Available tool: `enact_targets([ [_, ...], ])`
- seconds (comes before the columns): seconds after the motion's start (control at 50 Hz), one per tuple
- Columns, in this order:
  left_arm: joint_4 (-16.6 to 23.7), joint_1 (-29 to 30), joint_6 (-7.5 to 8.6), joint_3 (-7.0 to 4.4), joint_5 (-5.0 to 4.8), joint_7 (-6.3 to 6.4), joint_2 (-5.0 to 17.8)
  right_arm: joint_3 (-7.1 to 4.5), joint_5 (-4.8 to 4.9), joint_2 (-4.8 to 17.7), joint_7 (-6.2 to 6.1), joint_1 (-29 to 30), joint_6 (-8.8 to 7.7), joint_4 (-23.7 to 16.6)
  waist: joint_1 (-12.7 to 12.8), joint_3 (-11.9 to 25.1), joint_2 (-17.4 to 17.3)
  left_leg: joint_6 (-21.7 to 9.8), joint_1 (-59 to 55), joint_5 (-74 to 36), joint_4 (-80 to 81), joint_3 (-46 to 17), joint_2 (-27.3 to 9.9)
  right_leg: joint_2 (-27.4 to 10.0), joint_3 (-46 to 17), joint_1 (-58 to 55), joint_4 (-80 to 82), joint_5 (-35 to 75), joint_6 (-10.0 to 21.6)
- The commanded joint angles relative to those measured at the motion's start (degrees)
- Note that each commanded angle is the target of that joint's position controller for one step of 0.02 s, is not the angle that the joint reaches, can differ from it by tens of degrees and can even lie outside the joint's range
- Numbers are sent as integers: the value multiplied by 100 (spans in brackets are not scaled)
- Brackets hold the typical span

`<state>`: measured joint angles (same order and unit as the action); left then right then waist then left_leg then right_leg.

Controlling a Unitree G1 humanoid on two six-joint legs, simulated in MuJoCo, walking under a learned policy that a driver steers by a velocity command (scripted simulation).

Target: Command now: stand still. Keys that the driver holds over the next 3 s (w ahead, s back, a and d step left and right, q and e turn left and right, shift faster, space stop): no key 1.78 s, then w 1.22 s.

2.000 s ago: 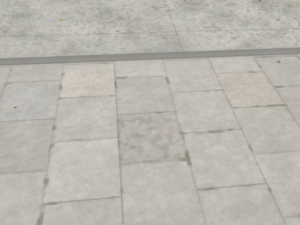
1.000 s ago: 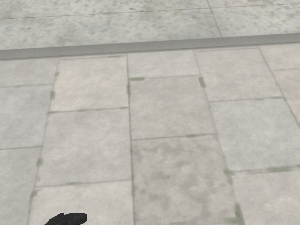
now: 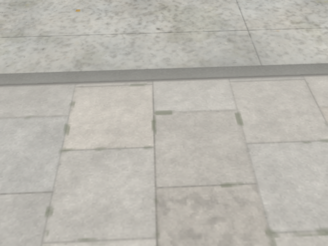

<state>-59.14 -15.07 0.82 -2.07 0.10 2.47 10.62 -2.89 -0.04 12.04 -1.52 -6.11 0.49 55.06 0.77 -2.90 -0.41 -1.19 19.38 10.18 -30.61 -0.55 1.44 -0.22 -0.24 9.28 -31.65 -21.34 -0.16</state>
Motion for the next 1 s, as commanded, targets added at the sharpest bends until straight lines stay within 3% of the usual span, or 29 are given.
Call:
enact_targets([
  [0.02,116,-327,49,-92,2,20,559,-100,1,548,-25,111,-50,-226,-11,181,72,-276,-882,-479,393,-384,-341,-258,-224,879,764,493,205],
  [0.28,25,-533,73,-54,8,19,444,-76,8,527,-38,12,-49,13,-25,94,39,-252,-798,-92,532,-427,-350,-197,-161,880,839,330,193],
  [1.0,-50,-978,125,-3,-1,6,304,-17,44,453,-71,-190,-39,348,-69,65,63,-246,-879,-490,435,-382,-312,-160,-114,858,905,558,196],
])
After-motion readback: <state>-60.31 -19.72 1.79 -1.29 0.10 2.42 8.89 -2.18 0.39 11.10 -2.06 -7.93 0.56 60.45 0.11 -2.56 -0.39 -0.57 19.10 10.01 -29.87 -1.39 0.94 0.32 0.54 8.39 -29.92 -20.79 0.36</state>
